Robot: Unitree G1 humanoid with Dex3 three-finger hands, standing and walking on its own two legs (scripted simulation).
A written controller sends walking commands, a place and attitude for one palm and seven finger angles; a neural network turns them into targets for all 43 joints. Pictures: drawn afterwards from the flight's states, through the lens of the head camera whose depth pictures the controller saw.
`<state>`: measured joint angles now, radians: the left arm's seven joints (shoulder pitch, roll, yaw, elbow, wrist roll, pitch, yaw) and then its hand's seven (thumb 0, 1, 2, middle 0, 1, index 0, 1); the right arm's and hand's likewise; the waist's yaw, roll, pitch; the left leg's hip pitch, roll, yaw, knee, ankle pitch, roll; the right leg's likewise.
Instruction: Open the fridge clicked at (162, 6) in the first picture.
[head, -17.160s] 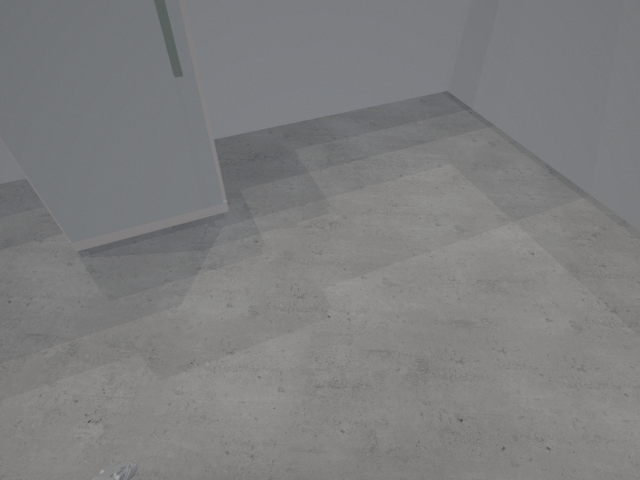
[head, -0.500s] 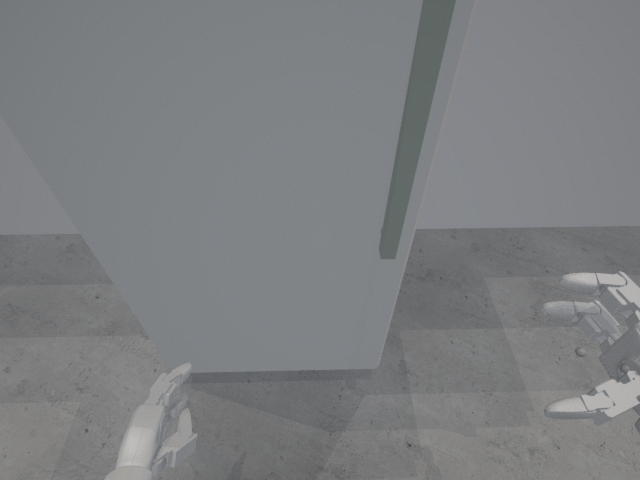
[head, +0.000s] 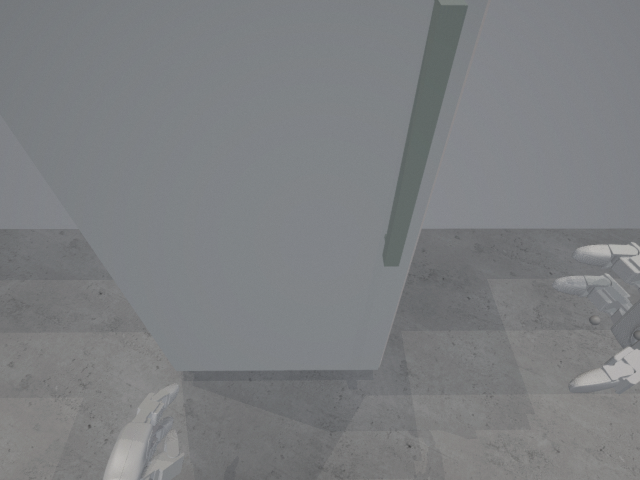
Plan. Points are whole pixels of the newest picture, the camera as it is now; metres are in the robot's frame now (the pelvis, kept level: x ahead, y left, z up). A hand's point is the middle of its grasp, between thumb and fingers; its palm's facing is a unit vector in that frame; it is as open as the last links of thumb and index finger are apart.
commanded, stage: raise the hand to about handle height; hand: right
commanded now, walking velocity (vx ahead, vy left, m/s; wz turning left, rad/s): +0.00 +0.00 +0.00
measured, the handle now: (409, 158) +0.51 -0.10 +0.14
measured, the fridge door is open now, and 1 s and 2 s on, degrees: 0 0 0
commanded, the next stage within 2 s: move the hooked fingers beside the handle in 0.30 s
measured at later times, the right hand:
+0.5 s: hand (570, 330) +0.26 -0.25 +0.11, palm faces +0.03 +1.00 -0.05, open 14.0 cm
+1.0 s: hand (521, 274) +0.34 -0.22 +0.11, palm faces +0.00 +1.00 -0.03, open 14.0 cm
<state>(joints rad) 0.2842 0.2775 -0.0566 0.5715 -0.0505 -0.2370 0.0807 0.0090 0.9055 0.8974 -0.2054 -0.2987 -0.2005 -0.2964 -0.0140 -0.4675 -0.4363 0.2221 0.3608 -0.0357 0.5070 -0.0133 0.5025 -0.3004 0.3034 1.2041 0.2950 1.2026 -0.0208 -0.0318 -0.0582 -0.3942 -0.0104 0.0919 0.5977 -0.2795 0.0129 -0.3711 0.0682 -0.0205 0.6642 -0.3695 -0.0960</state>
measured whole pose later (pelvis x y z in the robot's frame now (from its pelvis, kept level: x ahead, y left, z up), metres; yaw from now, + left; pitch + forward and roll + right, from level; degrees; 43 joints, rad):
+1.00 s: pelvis +0.00 +0.04 +0.00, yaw +1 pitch +6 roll +1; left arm 0.31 0.28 -0.05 0.59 -0.07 -0.17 0.10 0.01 0.91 0.90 -0.20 -0.30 -0.20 -0.30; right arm -0.25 -0.46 -0.41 0.50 0.31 -0.10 0.45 -0.01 0.50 -0.30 0.30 1.20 0.30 1.20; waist 0.02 -0.03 -0.06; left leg -0.46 -0.05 0.09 0.63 -0.28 0.06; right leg -0.42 0.03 -0.02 0.68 -0.37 -0.05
